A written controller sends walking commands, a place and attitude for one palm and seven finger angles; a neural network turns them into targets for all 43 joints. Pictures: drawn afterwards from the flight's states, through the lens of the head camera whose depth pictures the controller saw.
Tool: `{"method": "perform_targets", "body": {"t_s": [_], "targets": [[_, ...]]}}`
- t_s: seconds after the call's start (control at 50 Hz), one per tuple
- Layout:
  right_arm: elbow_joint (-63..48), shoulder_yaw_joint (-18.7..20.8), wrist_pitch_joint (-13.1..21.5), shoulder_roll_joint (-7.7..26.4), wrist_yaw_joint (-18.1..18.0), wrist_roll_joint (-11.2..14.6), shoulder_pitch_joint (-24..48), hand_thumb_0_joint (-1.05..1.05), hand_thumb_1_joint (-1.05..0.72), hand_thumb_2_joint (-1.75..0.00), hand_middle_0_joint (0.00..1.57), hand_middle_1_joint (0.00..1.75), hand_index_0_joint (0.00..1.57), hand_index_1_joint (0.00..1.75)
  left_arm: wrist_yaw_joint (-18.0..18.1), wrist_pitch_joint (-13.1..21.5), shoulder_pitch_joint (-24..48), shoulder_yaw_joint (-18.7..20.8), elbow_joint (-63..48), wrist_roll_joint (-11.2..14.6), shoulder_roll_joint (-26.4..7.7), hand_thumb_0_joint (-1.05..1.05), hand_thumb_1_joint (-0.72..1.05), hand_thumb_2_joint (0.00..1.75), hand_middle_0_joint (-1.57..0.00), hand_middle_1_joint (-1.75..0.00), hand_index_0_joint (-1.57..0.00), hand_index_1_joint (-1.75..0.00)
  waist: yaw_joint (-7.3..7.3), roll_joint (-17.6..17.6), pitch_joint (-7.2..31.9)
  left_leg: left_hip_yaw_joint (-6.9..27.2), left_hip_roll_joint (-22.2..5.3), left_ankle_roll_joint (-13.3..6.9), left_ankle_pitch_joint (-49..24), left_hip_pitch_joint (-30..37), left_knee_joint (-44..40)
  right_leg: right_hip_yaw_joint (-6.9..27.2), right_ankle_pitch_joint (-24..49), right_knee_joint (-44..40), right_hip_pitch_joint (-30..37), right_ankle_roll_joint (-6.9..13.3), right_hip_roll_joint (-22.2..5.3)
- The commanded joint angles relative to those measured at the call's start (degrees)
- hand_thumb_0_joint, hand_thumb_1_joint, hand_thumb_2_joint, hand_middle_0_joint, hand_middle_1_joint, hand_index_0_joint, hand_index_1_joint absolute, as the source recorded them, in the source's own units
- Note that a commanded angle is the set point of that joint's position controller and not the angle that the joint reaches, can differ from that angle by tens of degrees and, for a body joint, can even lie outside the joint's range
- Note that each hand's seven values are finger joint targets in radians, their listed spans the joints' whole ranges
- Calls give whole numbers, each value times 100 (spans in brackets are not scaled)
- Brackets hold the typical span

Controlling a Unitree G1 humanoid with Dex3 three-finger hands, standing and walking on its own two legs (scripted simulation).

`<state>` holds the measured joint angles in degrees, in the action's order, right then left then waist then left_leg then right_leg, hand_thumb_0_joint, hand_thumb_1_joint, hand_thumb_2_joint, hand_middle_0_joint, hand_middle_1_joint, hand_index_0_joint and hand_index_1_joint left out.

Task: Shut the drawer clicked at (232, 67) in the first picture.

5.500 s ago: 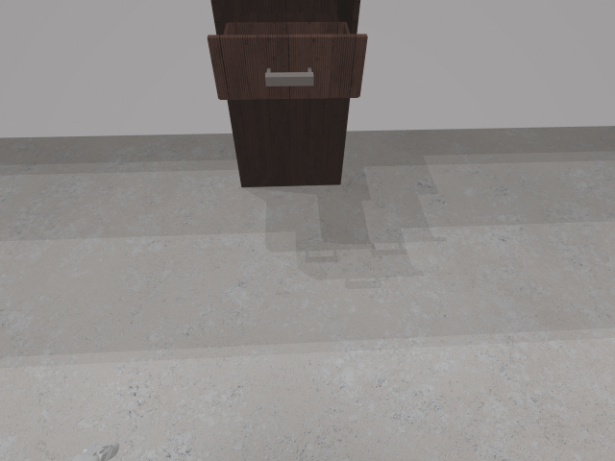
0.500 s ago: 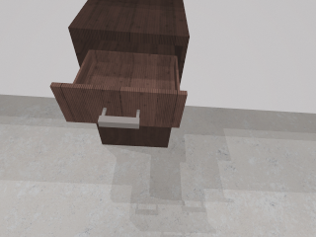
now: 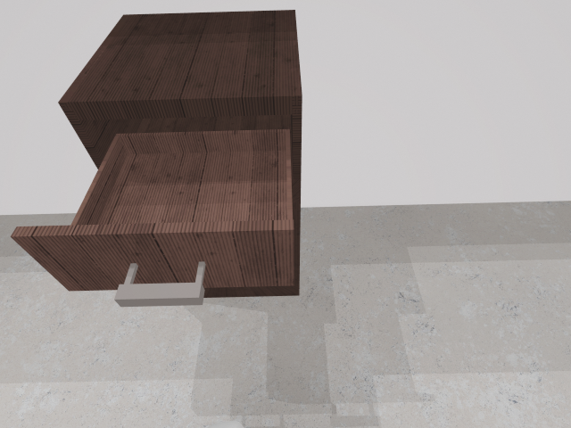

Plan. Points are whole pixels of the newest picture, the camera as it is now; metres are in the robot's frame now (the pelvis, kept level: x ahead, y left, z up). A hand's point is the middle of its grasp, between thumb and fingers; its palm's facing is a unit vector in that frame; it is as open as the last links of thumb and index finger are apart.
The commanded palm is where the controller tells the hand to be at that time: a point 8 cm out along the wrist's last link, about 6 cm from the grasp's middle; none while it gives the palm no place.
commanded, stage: come to a stop and stand still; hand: left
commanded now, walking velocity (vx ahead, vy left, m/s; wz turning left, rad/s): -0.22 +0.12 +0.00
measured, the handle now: (164, 281) +0.35 +0.23 -0.04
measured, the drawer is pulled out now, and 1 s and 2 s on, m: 0.30 0.30 0.29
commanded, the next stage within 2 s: look again from close up in 0.82 s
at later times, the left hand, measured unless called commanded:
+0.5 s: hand out of the picture +0.00 +0.19 -0.17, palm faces +0.05 -0.97 -0.24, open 7.4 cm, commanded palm none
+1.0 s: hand out of the picture +0.04 +0.19 -0.17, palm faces +0.01 -0.98 -0.20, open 7.3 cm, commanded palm none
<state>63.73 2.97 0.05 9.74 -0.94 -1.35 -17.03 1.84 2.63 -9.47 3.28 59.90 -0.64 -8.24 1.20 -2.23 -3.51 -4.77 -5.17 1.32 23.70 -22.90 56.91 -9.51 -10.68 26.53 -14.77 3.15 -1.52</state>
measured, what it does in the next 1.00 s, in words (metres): steps on the spot: left foot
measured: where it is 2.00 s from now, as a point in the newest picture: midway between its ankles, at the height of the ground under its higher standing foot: outside the picture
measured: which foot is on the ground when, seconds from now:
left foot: up 0.00-0.14, down 0.16-1.00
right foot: down 0.00-1.00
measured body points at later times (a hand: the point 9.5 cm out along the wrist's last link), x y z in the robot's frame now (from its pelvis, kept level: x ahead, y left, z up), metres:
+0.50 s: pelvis +0.01 +0.01 -0.01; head +0.02 +0.00 +0.44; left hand +0.00 +0.24 -0.16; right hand +0.11 -0.21 -0.16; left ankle +0.06 +0.12 -0.74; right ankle +0.01 -0.10 -0.74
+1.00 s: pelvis +0.01 +0.01 +0.00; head +0.02 +0.02 +0.45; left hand +0.04 +0.24 -0.16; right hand -0.02 -0.20 -0.16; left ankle +0.06 +0.12 -0.74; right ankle +0.01 -0.10 -0.74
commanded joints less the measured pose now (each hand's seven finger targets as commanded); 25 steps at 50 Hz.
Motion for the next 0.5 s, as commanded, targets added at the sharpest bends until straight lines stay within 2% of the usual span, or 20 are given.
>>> {"method": "perform_targets", "body": {"t_s": [0.0, 0.04, 0.06, 0.1, 0.12, 0.14, 0.16, 0.18, 0.2, 0.22, 0.26, 0.28, 0.32, 0.34, 0.36, 0.38, 0.4, 0.42, 0.46, 0.48], "targets": [[-124, -137, -34, -141, -18, 75, -419, 0, -90, -90, 20, 30, 20, 30, 31, -15, -309, -13, -97, -66, -735, 0, 90, 90, -20, -30, -20, -30, -51, 734, 439, 86, 92, 159, -356, 606, -1374, 1005, 2524, -1063, 118, 654, -1419], [-199, -119, -69, 18, -32, 98, -253, 0, -90, -90, 20, 30, 20, 30, 47, -92, -351, 24, -69, -37, -883, 0, 90, 90, -20, -30, -20, -30, -103, 764, 493, 115, 119, 147, -545, 753, -1936, 1072, 2422, -877, 275, 655, -1443], [-250, -96, -83, 87, -38, 99, -183, 0, -90, -90, 20, 30, 20, 30, 54, -131, -362, 32, -56, -27, -931, 0, 90, 90, -20, -30, -20, -30, -103, 872, 500, 116, 142, 144, -715, 899, -2286, 1077, 2350, -742, 269, 590, -1407], [-261, -47, -83, 242, -49, 90, -219, 0, -90, -90, 20, 30, 20, 30, 56, -202, -377, 50, -57, 0, -944, 0, 90, 90, -20, -30, -20, -30, -25, 786, 438, 129, 90, 87, -1550, 1421, -3100, 1062, 1935, -429, 12, 348, -1309], [-302, -11, -62, 403, -60, 70, -165, 0, -90, -90, 20, 30, 20, 30, 54, -243, -455, 51, -87, 5, -855, 0, 90, 90, -20, -30, -20, -30, -74, 391, 427, 377, -197, -49, -2414, 1629, -3216, 962, 1484, -207, -184, 136, -1069], [-415, 4, -53, 586, -74, 42, 14, 0, -90, -90, 20, 30, 20, 30, 61, -278, -546, 32, -123, 4, -745, 0, 90, 90, -20, -30, -20, -30, -161, -20, 323, 688, -603, -264, -3095, 1487, -3338, 749, 882, -62, -235, -86, -734], [-514, 12, -54, 667, -80, 34, 215, 0, -90, -90, 20, 30, 20, 30, 71, -328, -568, -6, -130, -15, -632, 0, 90, 90, -20, -30, -20, -30, -203, -348, 221, 923, -801, -480, -3174, 1105, -3615, 576, 168, 118, -68, -252, -456], [-570, 10, -31, 735, -95, 40, 390, 0, -90, -90, 20, 30, 20, 30, 60, -370, -619, -25, -111, -12, -580, 0, 90, 90, -20, -30, -20, -30, -271, -959, 214, 1139, -981, -695, -3263, 779, -3983, 411, -435, 507, 221, -358, -312], [-622, -8, -28, 733, -109, 44, 567, 0, -90, -90, 20, 30, 20, 30, 49, -400, -677, -42, -68, -11, -613, 0, 90, 90, -20, -30, -20, -30, -296, -968, 241, 1201, -1045, -834, -3073, 755, -4191, 475, -1067, 872, 213, -389, -262], [-672, -5, -24, 739, -125, 43, 684, 0, -90, -90, 20, 30, 20, 30, 34, -424, -758, -53, -38, -18, -609, 0, 90, 90, -20, -30, -20, -30, -312, -951, 266, 1192, -1063, -932, -2877, 738, -4247, 577, -1329, 1145, 152, -383, -270], [-705, 8, -14, 730, -132, 32, 840, 0, -90, -90, 20, 30, 20, 30, 29, -421, -943, -74, 49, -42, -542, 0, 90, 90, -20, -30, -20, -30, -349, -728, 436, 1096, -994, -1011, -3036, 1053, -4057, 709, -1243, 1260, -3, -354, -256], [-690, 14, 3, 720, -129, 53, 836, 0, -90, -90, 20, 30, 20, 30, 21, -400, -974, -92, 62, -42, -528, 0, 90, 90, -20, -30, -20, -30, -342, -508, 539, 1047, -961, -1022, -3084, 1159, -3978, 736, -1177, 1142, 65, -357, -246], [-675, 27, 10, 717, -107, 74, 880, 0, -90, -90, 20, 30, 20, 30, 38, -348, -1116, -124, 133, -53, -498, 0, 90, 90, -20, -30, -20, -30, -372, -333, 592, 908, -772, -860, -2793, 1232, -3761, 805, -681, 425, 198, -392, -288], [-649, 17, 13, 656, -93, 100, 875, 0, -90, -90, 20, 30, 20, 30, 46, -307, -1163, -139, 158, -68, -556, 0, 90, 90, -20, -30, -20, -30, -350, -142, 550, 828, -525, -673, -2463, 1242, -3576, 993, -134, -181, 240, -378, -341], [-1060, 13, 110, 857, -71, 192, 980, 0, -90, -90, 20, 30, 20, 30, 247, -204, -1620, -223, 110, -119, -728, 0, 90, 90, -20, -30, -20, -30, -392, 163, 611, 569, -485, -368, -3064, 1409, -2155, 1543, 1408, -699, 40, -329, -765], [-1077, -52, 91, 600, -50, 122, 649, 0, -90, -90, 20, 30, 20, 30, 250, -143, -1168, -182, -48, -122, -888, 0, 90, 90, -20, -30, -20, -30, 0, 437, 770, 394, -1, -77, -2459, 1212, -2289, 1780, 2837, -274, 468, -8, -1052], [-1034, -71, 58, 466, -26, 71, 284, 0, -90, -90, 20, 30, 20, 30, 236, -55, -999, -206, -228, -33, -845, 0, 90, 90, -20, -30, -20, -30, 101, 998, 1106, 436, 6, -145, -1690, 1176, -2682, 1583, 2343, -81, 709, 124, -1082], [-1008, -55, 40, 519, -8, 69, 306, 0, -90, -90, 20, 30, 20, 30, 221, -56, -882, -211, -334, -35, -787, 0, 90, 90, -20, -30, -20, -30, 73, 1160, 986, 429, 20, -172, -1622, 1241, -2783, 1416, 1722, -72, 535, 88, -917], [-1056, -45, -3, 520, 28, 81, 395, 0, -90, -90, 20, 30, 20, 30, 169, -99, -826, -213, -468, -43, -821, 0, 90, 90, -20, -30, -20, -30, 45, 740, 476, 447, 52, -206, -1340, 1247, -2912, 1378, 243, -324, -51, 23, -779], [-1055, -65, -8, 506, 36, 62, 399, 0, -90, -90, 20, 30, 20, 30, 148, -138, -788, -219, -528, -55, -846, 0, 90, 90, -20, -30, -20, -30, 33, 358, 216, 473, 25, -214, -1299, 1237, -3050, 1359, -280, -387, -270, 32, -693]]}}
